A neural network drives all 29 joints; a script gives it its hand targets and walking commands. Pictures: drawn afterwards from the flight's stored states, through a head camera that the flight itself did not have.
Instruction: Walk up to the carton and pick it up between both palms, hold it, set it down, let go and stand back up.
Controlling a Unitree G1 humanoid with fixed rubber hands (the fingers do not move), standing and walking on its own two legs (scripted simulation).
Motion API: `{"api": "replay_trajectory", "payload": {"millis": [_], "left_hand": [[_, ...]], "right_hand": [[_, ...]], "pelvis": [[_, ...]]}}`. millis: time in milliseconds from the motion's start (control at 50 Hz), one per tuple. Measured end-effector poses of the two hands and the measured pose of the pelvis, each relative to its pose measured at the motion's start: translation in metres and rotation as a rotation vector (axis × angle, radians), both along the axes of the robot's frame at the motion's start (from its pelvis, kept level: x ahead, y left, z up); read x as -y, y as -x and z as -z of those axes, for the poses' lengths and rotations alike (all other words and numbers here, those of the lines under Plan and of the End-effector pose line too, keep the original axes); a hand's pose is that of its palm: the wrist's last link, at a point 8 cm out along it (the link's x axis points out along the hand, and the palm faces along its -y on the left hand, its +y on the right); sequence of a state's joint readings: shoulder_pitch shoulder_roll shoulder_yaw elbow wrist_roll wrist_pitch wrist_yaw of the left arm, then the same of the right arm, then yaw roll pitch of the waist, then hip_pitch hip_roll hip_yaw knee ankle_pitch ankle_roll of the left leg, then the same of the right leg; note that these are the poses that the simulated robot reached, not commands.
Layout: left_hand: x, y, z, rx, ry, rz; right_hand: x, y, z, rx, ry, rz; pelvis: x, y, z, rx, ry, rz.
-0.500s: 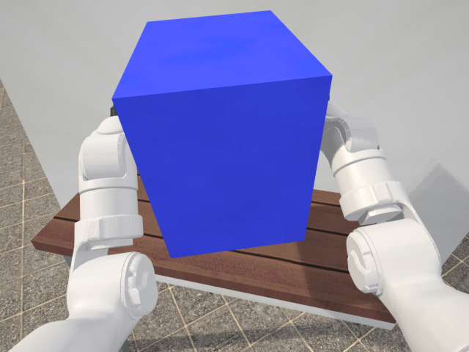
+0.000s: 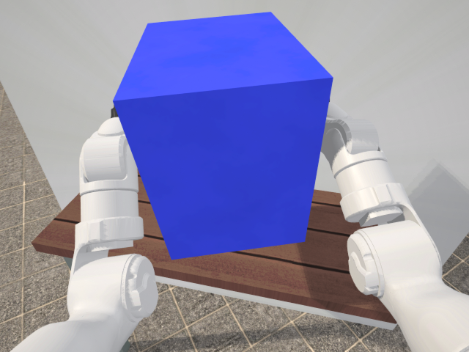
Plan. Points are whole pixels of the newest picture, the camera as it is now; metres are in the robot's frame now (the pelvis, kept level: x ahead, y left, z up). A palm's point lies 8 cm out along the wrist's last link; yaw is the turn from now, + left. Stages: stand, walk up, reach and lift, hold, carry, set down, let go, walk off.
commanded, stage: hold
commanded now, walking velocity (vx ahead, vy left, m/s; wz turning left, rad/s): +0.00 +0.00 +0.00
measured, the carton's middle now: (223, 129) +0.37 -0.01 +0.26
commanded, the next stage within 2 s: set down in 1.96 s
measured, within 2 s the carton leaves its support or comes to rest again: neither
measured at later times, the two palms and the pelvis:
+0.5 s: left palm (126, 122) +0.37 +0.14 +0.27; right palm (320, 113) +0.36 -0.16 +0.28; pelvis +0.00 +0.00 +0.00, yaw +0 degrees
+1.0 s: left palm (124, 131) +0.37 +0.15 +0.26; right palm (313, 113) +0.37 -0.15 +0.28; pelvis -0.01 +0.00 +0.00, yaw +0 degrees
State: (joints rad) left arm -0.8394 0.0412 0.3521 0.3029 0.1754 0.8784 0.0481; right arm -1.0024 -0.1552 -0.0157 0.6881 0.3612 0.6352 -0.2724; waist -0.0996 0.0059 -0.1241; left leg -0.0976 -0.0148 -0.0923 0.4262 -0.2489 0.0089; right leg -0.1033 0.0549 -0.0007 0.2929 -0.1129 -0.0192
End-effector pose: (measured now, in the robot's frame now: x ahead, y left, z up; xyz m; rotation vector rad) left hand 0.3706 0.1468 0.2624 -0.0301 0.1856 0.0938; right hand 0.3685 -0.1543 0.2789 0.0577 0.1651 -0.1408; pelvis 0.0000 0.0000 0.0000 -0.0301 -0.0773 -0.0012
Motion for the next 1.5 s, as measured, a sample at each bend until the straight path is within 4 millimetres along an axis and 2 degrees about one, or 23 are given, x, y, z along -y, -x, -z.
{"api": "replay_trajectory", "payload": {"millis": [260,560,740,1080,1360,1500], "left_hand": [[-0.003,0.001,-0.001,0.009,0.008,-0.008],[0.005,0.0,-0.01,0.008,-0.011,0.027],[0.001,0.001,-0.012,0.017,-0.003,0.019],[-0.002,-0.003,0.01,-0.015,0.006,-0.005],[-0.002,0.001,-0.005,0.026,0.007,-0.015],[-0.004,0.001,-0.005,0.012,0.002,-0.008]], "right_hand": [[-0.003,-0.001,-0.003,0.008,0.009,-0.009],[0.005,0.009,-0.004,0.007,-0.01,0.022],[0.0,0.007,-0.009,0.012,-0.002,0.009],[-0.003,-0.005,0.003,-0.021,0.015,-0.007],[-0.002,-0.002,-0.001,0.016,0.001,-0.014],[-0.004,-0.001,0.0,0.0,-0.004,-0.011]], "pelvis": [[0.001,-0.002,0.0,-0.002,0.001,-0.003],[-0.006,-0.004,0.0,0.021,0.001,0.005],[-0.006,0.0,0.0,0.005,0.002,0.012],[0.002,0.005,0.0,-0.022,0.001,-0.008],[0.004,-0.004,-0.001,-0.004,0.0,-0.012],[0.002,-0.005,0.0,0.009,0.0,-0.011]]}}
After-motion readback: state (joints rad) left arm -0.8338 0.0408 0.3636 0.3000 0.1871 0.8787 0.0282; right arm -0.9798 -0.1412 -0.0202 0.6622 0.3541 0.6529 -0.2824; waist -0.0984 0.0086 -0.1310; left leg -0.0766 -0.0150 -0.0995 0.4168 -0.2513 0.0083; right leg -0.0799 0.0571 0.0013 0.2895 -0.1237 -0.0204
